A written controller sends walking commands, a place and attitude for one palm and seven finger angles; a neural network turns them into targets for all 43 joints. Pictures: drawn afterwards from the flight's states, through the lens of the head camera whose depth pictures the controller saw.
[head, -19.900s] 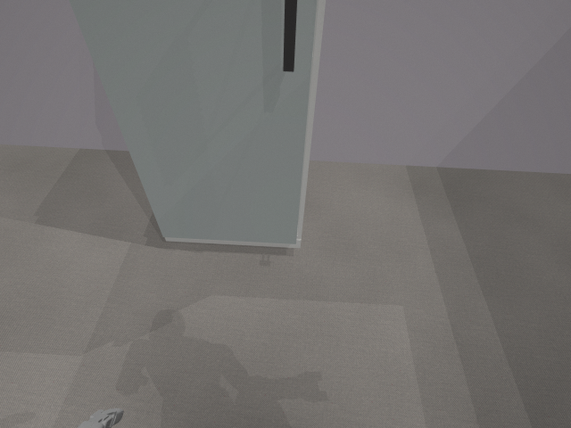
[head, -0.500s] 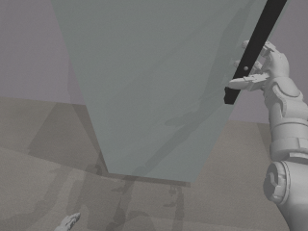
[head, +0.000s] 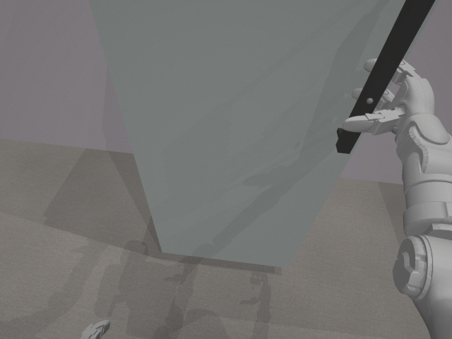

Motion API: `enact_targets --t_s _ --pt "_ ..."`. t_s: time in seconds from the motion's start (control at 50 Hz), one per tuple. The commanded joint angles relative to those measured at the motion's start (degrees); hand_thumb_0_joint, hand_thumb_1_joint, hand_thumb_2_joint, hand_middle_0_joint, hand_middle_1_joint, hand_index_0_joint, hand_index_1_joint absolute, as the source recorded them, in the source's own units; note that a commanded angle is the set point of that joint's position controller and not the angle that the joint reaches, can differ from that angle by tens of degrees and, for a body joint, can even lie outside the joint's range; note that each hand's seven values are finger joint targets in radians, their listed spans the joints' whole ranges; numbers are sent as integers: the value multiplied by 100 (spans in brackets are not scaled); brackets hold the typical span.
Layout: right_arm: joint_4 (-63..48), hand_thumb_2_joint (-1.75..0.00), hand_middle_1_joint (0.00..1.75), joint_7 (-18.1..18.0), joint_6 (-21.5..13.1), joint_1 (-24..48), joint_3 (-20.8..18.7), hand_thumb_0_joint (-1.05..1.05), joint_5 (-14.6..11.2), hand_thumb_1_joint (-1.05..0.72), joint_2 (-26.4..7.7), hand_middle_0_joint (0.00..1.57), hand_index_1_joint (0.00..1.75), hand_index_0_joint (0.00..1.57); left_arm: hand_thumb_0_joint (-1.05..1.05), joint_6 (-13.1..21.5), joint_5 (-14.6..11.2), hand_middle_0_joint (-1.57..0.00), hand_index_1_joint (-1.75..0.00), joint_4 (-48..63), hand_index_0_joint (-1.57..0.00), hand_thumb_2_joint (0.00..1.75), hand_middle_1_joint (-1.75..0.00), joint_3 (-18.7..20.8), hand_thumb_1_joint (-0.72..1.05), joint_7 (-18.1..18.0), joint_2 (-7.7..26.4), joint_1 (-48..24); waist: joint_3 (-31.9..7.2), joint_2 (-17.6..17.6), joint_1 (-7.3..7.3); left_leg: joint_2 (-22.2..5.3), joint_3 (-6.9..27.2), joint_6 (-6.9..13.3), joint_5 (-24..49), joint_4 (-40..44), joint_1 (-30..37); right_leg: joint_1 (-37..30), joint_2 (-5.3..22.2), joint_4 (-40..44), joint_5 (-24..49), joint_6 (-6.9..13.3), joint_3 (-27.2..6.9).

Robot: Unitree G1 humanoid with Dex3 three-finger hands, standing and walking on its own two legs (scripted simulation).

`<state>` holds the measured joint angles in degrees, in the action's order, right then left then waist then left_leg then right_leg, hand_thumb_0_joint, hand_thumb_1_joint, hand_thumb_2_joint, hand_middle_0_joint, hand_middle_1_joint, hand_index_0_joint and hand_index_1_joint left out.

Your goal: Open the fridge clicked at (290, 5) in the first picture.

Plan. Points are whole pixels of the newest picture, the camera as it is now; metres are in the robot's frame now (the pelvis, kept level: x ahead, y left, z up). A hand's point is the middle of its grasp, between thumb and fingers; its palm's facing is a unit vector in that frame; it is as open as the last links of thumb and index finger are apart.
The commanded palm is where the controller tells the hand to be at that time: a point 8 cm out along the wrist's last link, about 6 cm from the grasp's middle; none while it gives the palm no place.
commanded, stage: slide the fingers in behind the handle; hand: right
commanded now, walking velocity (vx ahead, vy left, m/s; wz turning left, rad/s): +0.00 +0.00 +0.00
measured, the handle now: (377, 69) +0.52 -0.18 +0.25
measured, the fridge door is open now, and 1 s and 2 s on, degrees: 0 0 0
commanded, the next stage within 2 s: grip the handle and tug to test in 0.16 s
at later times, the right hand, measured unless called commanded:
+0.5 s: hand (373, 104) +0.46 -0.18 +0.22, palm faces +0.03 +1.00 -0.01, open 12.6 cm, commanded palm +0.44 -0.23 +0.22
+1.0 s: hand (363, 100) +0.46 -0.16 +0.22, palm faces -0.01 +1.00 +0.01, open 5.7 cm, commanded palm +0.44 -0.22 +0.22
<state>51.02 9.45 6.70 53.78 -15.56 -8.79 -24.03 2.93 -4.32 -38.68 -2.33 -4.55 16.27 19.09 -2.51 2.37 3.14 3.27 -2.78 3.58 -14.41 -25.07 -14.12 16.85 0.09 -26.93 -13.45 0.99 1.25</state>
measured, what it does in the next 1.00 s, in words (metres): stands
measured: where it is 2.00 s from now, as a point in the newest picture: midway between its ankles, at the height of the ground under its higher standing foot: outside the picture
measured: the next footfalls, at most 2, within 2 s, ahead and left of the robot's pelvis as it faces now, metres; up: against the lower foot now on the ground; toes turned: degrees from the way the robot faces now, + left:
none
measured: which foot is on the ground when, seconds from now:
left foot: down 0.00-1.00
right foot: down 0.00-1.00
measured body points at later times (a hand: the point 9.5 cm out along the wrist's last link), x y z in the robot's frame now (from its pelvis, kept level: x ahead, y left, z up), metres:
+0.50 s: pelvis +0.00 -0.01 +0.00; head +0.01 +0.00 +0.45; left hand +0.10 +0.24 -0.11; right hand +0.45 -0.23 +0.22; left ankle -0.02 +0.08 -0.74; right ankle +0.00 -0.11 -0.74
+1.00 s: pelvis +0.01 -0.02 +0.00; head +0.01 -0.01 +0.45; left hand +0.09 +0.24 -0.11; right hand +0.46 -0.22 +0.23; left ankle -0.02 +0.08 -0.74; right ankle +0.00 -0.11 -0.74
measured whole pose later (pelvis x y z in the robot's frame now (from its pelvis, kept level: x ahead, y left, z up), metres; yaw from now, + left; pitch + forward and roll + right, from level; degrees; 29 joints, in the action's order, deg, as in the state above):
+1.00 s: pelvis +0.01 -0.02 +0.00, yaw +1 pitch +3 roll +1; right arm 46.3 7.9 8.9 51.8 -14.7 -8.5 -20.4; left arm 2.3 -4.0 -38.9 -2.7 -4.2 15.3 18.6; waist -3.0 2.1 3.0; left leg 2.6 -1.7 2.4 -14.4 -24.1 -12.6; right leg 15.2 -0.6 -26.3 -13.9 2.1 2.3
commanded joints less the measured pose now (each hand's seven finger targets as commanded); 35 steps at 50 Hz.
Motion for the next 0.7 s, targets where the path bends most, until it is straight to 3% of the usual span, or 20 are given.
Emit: enact_targets --t_s 0.0,0.06,0.1,0.18,0.22,0.24,0.26,0.3,0.32,0.38,0.4,0.46,0.48,0.5,0.52,0.56,0.6,0.66,0.68 --pt "-1341 -30 120 83 -357 3219 -169 0 -198 50 -1246 30 120 30 0 274 -27 -20 -30 641 -20 90 -30 279 90 -76 754 -144 -1889 -279 86 -311 377 -261 2032 248 476 -940 -44 53 1205 299 -189" --pt "-1361 -30 120 14 -317 3163 -281 0 -147 50 -1359 30 120 30 0 291 -19 -20 -30 632 -20 90 -30 273 90 -64 737 -165 -1871 -102 24 -314 376 -243 1984 255 439 -940 -54 54 1239 291 -196" --pt "-1457 -30 120 -44 -348 2986 -380 0 -155 50 -1446 30 120 30 0 281 -18 -20 -30 650 -20 90 -30 274 90 -47 742 -175 -1944 -231 -29 -314 388 -250 2135 223 567 -917 -55 37 1342 303 -182" --pt "-1504 -30 120 -48 -338 2667 -309 0 -149 50 -1330 30 120 30 0 269 -15 -20 -30 702 -20 90 -30 300 90 -27 737 -174 -1865 -399 -50 -301 317 -245 2177 209 590 -912 -20 49 1454 296 -163" --pt "-1685 -30 120 -46 -297 2645 -373 0 -136 50 -1370 30 120 30 0 263 -26 -20 -30 736 -20 90 -30 288 90 -17 733 -253 -1928 -265 -110 -289 341 -225 2207 187 594 -1004 -28 72 1495 285 -179" --pt "-1669 -30 120 -36 -256 2616 -253 0 -137 50 -1224 30 120 30 0 256 -35 -20 -30 756 -20 90 -30 278 90 -22 716 -301 -1825 -234 -85 -285 334 -227 2133 216 517 -1011 -20 89 1448 286 -162" --pt "-1772 -32 121 -28 -239 2802 -103 0 -132 45 -1092 30 121 30 0 256 -43 -20 -30 747 -20 90 -30 273 90 -28 710 -312 -1783 -123 -21 -281 322 -220 2040 237 407 -1075 -15 91 1417 277 -181" --pt "-1577 -36 122 -51 -159 2770 -91 0 -159 36 -1054 32 122 32 0 246 -40 -20 -30 710 -20 90 -30 265 90 -37 726 -291 -1533 -297 13 -269 293 -226 1863 287 264 -1005 9 96 1301 282 -217" --pt "-1587 -38 123 -73 -136 2864 -257 0 -142 31 -1280 32 123 32 0 237 -35 -20 -30 698 -20 90 -30 272 90 -46 742 -284 -1573 -260 -1 -275 316 -224 1776 300 268 -987 6 104 1235 275 -229" --pt "-1697 -44 125 -112 -184 3250 3 0 -145 17 -1032 33 125 33 0 244 -17 -20 -30 689 -20 90 -30 268 90 -68 722 -284 -1620 -186 115 -283 283 -223 1583 323 165 -1096 11 106 1176 272 -255" --pt "-1717 -46 125 -137 -201 3273 -91 0 -126 13 -1088 34 125 34 0 274 -16 -20 -30 685 -20 90 -30 263 90 -69 706 -312 -1729 -53 56 -272 316 -199 1635 305 139 -1205 7 81 1271 270 -280" --pt "-1781 -52 127 -153 -322 3457 84 0 -110 -1 -890 35 127 35 0 315 2 -20 -30 627 -20 90 -30 255 90 -63 684 -268 -1965 113 107 -245 264 -165 1674 247 46 -1510 36 60 1524 212 -364" --pt "-1667 -54 128 -157 -346 3242 55 0 -144 -6 -883 36 128 36 0 316 14 -20 -30 617 -20 90 -30 274 90 -59 696 -208 -1969 -160 93 -235 237 -178 1678 261 90 -1467 55 43 1567 224 -362" --pt "-1685 -56 129 -153 -368 3345 36 0 -157 -11 -894 36 129 36 0 321 14 -20 -30 591 -20 90 -30 263 90 -56 708 -235 -1990 -107 107 -235 254 -177 1725 241 95 -1484 47 55 1569 218 -370" --pt "-1689 -58 129 -144 -356 3226 -6 0 -165 -15 -878 37 129 37 0 336 13 -20 -30 618 -20 90 -30 268 90 -42 702 -237 -2074 -83 29 -230 251 -161 1750 221 139 -1511 37 62 1615 207 -376" --pt "-1382 -62 131 -132 -270 3136 88 0 -166 -25 -730 38 131 38 0 321 9 -20 -30 576 -20 90 -30 250 90 -39 696 -231 -1862 -139 62 -230 221 -162 1684 234 51 -1404 34 84 1535 199 -374" --pt "-1195 -66 132 -174 -205 2951 -91 0 -135 -34 -916 39 132 39 0 289 17 -20 -30 573 -20 90 -30 264 90 -24 730 -196 -1731 -316 19 -237 222 -172 1690 244 94 -1211 42 98 1501 218 -359" --pt "-1395 -72 134 -238 -172 3086 -4 0 -66 -48 -820 41 134 41 0 273 25 -20 -30 630 -20 90 -30 260 90 -5 692 -224 -1801 -105 -17 -244 211 -152 1707 219 103 -1269 42 117 1581 190 -356" --pt "-1348 -74 135 -271 -206 2966 -118 0 -73 -53 -950 41 135 41 0 254 36 -20 -30 634 -20 90 -30 279 90 -6 713 -191 -1783 -339 -12 -243 215 -167 1767 239 182 -1207 57 88 1624 217 -333"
